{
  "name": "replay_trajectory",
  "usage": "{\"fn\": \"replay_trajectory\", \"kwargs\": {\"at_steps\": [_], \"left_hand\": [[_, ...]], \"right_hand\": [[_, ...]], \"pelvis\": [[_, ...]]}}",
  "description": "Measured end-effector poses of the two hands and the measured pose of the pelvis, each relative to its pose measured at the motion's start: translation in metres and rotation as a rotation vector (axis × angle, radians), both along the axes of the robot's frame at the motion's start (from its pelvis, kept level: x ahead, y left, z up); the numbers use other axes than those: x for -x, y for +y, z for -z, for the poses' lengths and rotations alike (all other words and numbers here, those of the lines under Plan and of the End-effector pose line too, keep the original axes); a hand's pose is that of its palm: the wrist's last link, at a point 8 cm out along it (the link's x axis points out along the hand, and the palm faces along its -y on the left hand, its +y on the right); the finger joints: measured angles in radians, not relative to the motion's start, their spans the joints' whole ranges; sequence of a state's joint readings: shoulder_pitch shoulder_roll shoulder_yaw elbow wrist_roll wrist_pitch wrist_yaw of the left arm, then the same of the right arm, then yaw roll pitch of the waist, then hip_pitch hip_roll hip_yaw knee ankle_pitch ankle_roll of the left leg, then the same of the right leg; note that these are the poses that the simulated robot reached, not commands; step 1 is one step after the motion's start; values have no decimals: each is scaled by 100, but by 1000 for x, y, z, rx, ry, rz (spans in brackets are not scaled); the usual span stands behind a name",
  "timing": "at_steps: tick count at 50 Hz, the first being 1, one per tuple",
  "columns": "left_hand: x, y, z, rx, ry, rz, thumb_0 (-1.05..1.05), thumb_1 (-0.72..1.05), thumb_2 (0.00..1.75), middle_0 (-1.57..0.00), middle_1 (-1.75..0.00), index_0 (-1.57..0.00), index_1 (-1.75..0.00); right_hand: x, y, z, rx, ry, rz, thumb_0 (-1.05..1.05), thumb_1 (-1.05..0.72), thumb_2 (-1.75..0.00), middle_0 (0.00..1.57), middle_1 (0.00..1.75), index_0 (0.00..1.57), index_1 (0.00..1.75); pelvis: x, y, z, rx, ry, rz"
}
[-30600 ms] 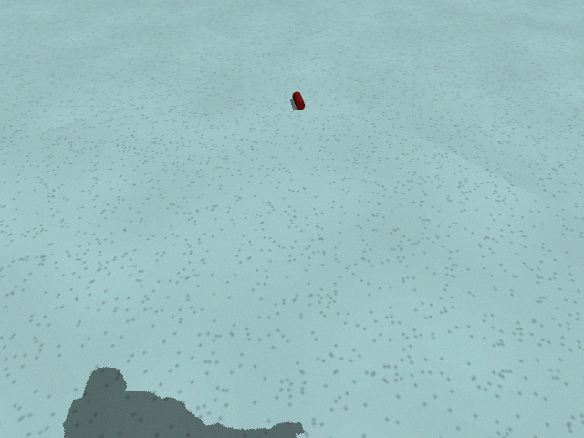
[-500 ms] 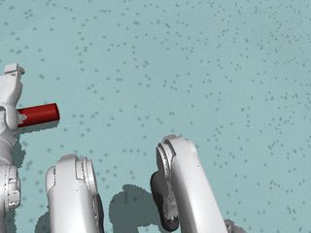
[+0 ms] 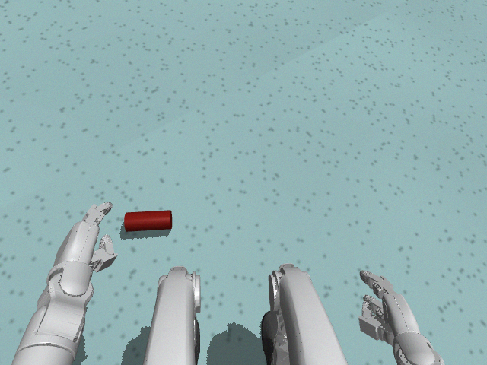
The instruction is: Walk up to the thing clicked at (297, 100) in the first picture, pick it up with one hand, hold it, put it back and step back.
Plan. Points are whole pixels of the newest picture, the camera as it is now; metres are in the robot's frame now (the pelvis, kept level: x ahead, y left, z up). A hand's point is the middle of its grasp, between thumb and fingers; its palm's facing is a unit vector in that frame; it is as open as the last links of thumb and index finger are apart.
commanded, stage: home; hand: left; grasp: from above
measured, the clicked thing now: (149, 220) +0.49 +0.25 -0.49
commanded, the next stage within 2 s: none
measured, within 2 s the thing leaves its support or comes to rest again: neither
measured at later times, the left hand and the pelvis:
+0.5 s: hand (71, 278) +0.25 +0.19 +0.10, palm faces +0.10 -0.97 -0.21, open 7.4 cm; pelvis +0.06 +0.00 +0.17, yaw +3 degrees
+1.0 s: hand (45, 309) +0.22 +0.19 +0.15, palm faces +0.12 -0.97 -0.19, open 7.4 cm; pelvis +0.07 +0.00 +0.19, yaw +4 degrees
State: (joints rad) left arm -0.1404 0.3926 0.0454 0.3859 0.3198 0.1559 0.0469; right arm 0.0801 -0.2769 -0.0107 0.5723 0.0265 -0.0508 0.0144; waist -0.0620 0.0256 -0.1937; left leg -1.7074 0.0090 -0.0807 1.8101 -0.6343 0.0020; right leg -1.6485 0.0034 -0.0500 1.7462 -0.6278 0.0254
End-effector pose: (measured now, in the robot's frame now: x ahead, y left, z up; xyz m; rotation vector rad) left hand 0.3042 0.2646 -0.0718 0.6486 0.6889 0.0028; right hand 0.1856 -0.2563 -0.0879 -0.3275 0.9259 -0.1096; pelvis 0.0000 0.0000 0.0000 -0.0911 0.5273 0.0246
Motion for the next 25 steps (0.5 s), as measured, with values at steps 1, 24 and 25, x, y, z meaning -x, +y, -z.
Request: {"fn": "replay_trajectory", "kwargs": {"at_steps": [1, 24, 25], "left_hand": [[6, -1, -7, 24, 6, -25, 1, 87, 90, -22, -31, -21, -31], [71, -24, -194, 374, 81, -371, 1, 90, 90, -21, -30, -20, -30], [74, -25, -201, 376, 78, -371, 1, 90, 90, -21, -30, -20, -30]], "right_hand": [[-7, 3, -9, -2, -23, -5, 0, -90, -90, 20, 29, 20, 30], [-21, 31, -182, -12, -195, 81, 1, -90, -90, 20, 29, 21, 30], [-21, 30, -187, -8, -204, 86, 1, -90, -90, 20, 29, 21, 30]], "pelvis": [[-1, 0, -7, -1, -8, -2], [-61, 1, -166, -32, -240, -38], [-64, 1, -170, -33, -251, -39]]}}
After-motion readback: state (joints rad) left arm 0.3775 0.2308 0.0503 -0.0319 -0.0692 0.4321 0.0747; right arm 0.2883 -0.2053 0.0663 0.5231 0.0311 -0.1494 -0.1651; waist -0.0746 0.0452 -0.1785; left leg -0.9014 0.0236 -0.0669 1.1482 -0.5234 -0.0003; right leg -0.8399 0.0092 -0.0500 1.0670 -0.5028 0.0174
